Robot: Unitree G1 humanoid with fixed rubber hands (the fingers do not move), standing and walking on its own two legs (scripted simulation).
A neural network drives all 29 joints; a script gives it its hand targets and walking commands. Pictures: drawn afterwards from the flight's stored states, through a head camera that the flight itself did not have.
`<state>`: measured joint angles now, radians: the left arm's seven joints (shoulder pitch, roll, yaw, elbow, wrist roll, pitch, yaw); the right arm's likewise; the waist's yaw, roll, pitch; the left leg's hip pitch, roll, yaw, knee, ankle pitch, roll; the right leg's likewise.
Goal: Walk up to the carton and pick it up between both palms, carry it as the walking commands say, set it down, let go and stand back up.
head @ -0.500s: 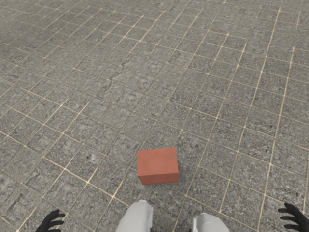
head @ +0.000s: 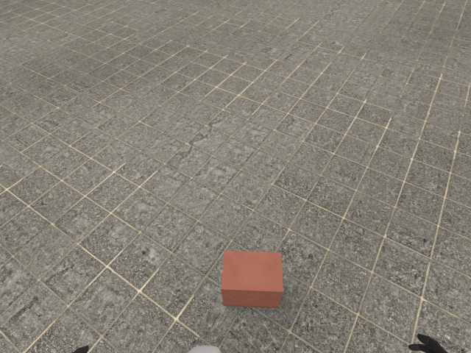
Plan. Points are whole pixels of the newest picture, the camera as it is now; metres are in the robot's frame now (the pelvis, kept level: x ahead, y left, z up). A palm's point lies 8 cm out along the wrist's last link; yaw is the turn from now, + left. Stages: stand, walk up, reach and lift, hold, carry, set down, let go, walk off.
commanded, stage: walk up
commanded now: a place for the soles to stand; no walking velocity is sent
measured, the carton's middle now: (251, 280) +0.46 -0.01 -0.65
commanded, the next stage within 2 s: reach and lift in 1.84 s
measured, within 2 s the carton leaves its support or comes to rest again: neither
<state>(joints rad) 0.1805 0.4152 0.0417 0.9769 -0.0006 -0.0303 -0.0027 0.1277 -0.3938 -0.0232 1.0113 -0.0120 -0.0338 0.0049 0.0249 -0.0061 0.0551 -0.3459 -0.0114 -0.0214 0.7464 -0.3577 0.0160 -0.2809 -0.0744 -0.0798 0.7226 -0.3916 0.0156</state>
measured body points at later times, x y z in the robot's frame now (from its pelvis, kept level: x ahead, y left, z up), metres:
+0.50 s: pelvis +0.01 -0.01 +0.02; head +0.02 -0.01 +0.47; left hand +0.09 +0.31 -0.10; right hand +0.14 -0.31 -0.10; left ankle +0.03 +0.11 -0.71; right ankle +0.00 -0.14 -0.71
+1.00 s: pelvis +0.06 +0.00 +0.02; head +0.10 -0.01 +0.46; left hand +0.15 +0.31 -0.10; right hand +0.14 -0.31 -0.12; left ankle +0.04 +0.11 -0.71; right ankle +0.06 -0.12 -0.71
